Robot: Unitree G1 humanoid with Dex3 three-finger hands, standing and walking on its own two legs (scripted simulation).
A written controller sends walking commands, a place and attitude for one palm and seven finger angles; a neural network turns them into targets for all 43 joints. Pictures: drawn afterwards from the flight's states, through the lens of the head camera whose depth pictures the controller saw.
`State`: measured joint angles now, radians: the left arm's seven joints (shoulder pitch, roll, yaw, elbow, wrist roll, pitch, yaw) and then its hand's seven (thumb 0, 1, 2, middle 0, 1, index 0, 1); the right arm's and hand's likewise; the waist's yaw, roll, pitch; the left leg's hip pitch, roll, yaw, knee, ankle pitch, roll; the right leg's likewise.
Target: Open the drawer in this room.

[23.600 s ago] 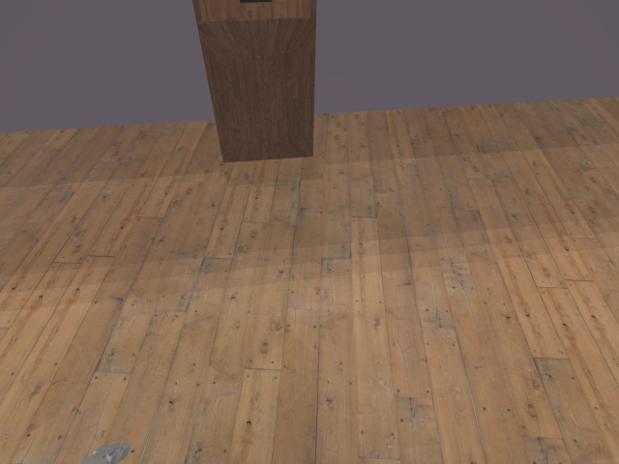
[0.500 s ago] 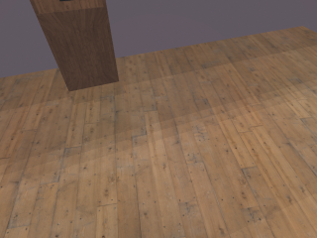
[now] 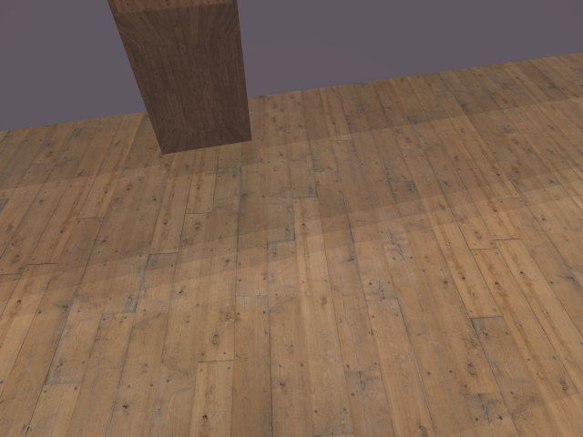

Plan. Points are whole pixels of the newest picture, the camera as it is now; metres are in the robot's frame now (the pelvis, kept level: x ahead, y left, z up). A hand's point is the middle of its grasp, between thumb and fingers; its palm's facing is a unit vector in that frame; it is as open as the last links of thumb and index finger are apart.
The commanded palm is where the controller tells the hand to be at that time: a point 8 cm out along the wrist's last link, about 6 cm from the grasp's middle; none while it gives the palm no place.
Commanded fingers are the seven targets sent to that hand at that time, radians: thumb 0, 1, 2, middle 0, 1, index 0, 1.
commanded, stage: stand and wait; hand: left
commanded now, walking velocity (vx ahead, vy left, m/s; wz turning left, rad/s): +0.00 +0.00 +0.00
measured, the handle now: out of the picture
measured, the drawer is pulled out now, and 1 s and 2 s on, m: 0.00 0.00 0.00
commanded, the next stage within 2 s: turn or walk to find it in 0.22 s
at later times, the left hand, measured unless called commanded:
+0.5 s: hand out of the picture -0.02 +0.17 -0.17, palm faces +0.09 -0.98 -0.20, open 7.3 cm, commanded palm none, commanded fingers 0.00 0.90 0.90 -0.20 -0.30 -0.20 -0.30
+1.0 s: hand out of the picture +0.01 +0.20 -0.19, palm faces +0.18 -0.97 -0.18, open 7.3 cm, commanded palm none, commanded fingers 0.00 0.90 0.90 -0.20 -0.30 -0.20 -0.30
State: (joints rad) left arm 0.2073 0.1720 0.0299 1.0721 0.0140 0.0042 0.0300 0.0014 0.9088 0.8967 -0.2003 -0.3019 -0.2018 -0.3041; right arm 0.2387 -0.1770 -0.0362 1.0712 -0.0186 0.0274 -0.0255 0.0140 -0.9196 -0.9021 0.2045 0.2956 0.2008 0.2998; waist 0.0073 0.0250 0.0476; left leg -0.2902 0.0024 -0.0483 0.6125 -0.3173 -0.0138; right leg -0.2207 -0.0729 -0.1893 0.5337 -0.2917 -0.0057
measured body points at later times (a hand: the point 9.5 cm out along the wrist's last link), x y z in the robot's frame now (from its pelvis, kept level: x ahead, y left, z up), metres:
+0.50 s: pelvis +0.00 +0.00 +0.00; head +0.01 +0.00 +0.45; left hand -0.02 +0.22 -0.16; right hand +0.03 -0.24 -0.15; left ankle +0.00 +0.12 -0.73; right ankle +0.00 -0.11 -0.73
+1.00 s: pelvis -0.02 +0.01 -0.01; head +0.01 +0.04 +0.44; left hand +0.00 +0.25 -0.18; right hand +0.01 -0.22 -0.16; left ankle -0.01 +0.11 -0.73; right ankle -0.02 -0.11 -0.71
